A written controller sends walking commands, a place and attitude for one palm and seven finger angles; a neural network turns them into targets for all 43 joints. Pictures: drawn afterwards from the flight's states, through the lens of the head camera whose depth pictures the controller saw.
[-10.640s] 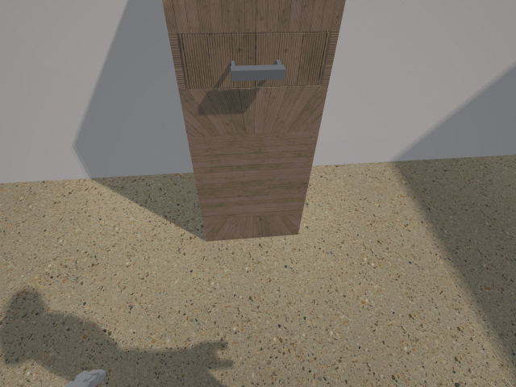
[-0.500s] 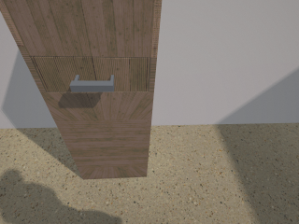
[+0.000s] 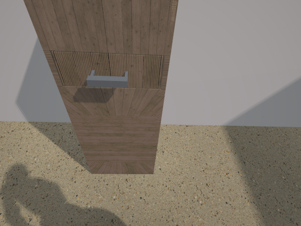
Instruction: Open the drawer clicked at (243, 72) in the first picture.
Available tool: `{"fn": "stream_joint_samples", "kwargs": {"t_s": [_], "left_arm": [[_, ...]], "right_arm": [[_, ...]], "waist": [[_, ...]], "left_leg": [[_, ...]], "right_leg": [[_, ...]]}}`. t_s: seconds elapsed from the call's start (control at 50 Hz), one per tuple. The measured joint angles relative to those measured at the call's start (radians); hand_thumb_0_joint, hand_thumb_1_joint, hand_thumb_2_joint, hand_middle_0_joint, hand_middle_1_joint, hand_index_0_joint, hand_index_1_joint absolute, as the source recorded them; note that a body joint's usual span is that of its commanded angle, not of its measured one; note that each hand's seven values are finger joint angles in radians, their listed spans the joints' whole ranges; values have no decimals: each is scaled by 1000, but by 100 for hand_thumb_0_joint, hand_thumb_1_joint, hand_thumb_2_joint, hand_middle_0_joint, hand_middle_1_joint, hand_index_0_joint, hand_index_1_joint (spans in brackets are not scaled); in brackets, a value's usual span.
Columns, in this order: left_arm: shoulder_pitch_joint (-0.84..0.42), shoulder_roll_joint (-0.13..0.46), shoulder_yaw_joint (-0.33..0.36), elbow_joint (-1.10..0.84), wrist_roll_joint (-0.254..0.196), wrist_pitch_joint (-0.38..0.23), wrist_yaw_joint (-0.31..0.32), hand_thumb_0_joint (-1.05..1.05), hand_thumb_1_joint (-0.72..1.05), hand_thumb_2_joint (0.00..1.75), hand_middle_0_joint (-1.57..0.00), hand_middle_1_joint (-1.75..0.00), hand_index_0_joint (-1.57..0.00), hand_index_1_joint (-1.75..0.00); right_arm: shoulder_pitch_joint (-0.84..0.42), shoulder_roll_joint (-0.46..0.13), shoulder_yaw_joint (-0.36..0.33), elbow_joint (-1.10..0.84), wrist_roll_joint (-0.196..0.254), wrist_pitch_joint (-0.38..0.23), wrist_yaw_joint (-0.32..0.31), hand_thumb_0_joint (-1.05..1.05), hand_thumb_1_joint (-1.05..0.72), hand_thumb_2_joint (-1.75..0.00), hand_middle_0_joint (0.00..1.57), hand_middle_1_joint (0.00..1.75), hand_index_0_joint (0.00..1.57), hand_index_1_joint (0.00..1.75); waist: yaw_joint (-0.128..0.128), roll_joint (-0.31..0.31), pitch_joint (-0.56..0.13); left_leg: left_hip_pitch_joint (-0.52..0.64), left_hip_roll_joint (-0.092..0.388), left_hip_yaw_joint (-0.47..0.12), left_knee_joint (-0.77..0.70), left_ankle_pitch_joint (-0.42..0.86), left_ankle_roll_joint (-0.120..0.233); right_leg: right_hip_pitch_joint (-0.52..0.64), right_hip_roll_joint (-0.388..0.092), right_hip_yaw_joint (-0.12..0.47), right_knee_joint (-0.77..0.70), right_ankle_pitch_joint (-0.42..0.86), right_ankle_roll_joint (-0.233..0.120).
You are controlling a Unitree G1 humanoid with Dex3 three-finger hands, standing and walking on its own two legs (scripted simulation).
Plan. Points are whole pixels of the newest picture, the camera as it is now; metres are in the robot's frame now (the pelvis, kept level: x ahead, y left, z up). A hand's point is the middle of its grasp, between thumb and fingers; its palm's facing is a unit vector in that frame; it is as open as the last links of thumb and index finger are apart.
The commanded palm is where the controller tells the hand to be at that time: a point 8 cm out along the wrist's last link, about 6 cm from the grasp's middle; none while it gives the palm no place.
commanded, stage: shuffle to correct the standing spot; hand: left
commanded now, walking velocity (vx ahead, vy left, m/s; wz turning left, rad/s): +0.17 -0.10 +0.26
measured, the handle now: (108, 77) +0.58 +0.20 +0.08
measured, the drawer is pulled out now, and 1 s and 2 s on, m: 0.00 0.00 0.00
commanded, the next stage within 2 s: come to a stop and stand still in 0.48 s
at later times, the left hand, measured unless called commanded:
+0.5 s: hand out of the picture +0.05 +0.14 -0.17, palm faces +0.02 -0.98 -0.18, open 7.3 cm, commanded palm none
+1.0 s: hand out of the picture +0.07 +0.10 -0.19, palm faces +0.15 -0.98 -0.14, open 7.4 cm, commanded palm none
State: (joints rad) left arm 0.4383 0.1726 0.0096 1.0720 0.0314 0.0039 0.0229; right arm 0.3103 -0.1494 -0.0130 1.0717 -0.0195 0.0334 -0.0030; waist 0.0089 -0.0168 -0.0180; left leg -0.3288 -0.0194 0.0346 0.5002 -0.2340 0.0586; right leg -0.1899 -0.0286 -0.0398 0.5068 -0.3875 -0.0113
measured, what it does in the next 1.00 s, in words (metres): walks ahead: right foot, then left foot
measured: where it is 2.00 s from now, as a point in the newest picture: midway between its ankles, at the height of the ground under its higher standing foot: outside the picture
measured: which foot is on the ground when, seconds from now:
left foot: down 0.00-0.56, up 0.58-0.88, down 0.90-1.00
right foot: down 0.00-0.18, up 0.20-0.52, down 0.54-0.92, up 0.94-1.00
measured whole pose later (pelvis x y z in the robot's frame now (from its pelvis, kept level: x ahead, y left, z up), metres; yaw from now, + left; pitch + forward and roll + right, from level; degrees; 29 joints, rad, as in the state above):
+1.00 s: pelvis +0.10 -0.05 -0.01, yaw +2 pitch -1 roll +1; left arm 0.32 0.12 0.03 1.04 0.02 0.03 0.05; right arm 0.14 -0.14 -0.02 0.97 -0.01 0.02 -0.03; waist 0.05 -0.06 0.08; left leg -0.32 -0.01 0.13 0.56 -0.23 0.07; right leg -0.32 -0.04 -0.07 0.83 -0.52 -0.01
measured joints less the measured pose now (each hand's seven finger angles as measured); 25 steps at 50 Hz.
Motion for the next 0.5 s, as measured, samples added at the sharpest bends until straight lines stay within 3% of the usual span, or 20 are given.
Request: {"fn": "stream_joint_samples", "kwargs": {"t_s": [0.06,0.12,0.16,0.22,0.28,0.32,0.4,0.5], "left_arm": [[22,-9,8,3,-4,-4,-2,1,91,90,-20,-30,-20,-30],[44,-17,17,15,-7,-7,3,1,91,90,-20,-30,-20,-30],[55,-23,15,30,-9,-5,5,1,91,90,-20,-30,-20,-30],[43,-32,11,41,-3,10,-3,1,91,90,-20,-30,-20,-30],[5,-41,12,32,5,9,-15,1,91,90,-20,-30,-20,-30],[-27,-47,14,14,6,1,-21,1,91,90,-20,-30,-20,-30],[-87,-52,17,-21,8,-4,-19,1,92,90,-20,-30,-20,-30],[-121,-22,34,-28,1,0,-21,4,94,90,-20,-30,-20,-30]], "right_arm": [[6,4,-5,-3,-1,4,-1,0,-91,-90,20,30,20,30],[15,9,-10,-9,-3,1,1,0,-91,-90,20,30,20,30],[26,10,-10,-13,-1,-16,3,0,-91,-90,20,30,20,30],[32,24,-11,-16,-5,-44,-6,0,-91,-90,20,30,20,30],[41,37,-9,-14,-4,-56,-12,0,-91,-90,20,30,20,30],[47,42,-6,-8,-3,-64,-14,0,-91,-90,20,30,20,30],[52,49,-5,3,-4,-71,-16,0,-91,-90,20,30,20,30],[54,48,-14,6,-9,-59,-11,0,-90,-90,20,30,20,30]], "waist": [[5,-1,-2],[3,-12,0],[-4,-17,-3],[-5,-41,2],[-5,-48,2],[-5,-40,6],[-11,-20,13],[-39,6,18]], "left_leg": [[-32,-3,-18,52,-82,-5],[-62,9,4,164,-112,-4],[-27,19,14,120,-94,1],[-18,10,35,119,-10,11],[22,5,55,48,1,14],[49,6,59,-13,31,10],[89,14,64,-94,67,-2],[90,38,63,-73,37,-27]], "right_leg": [[-5,4,-11,0,8,-5],[4,-1,-32,-1,67,3],[2,-3,-46,38,56,13],[-77,-7,-22,243,-57,-11],[-200,-9,-13,457,-15,-25],[-257,-18,-17,506,41,-19],[-292,-37,-20,424,90,-3],[-212,-37,-32,193,68,3]]}}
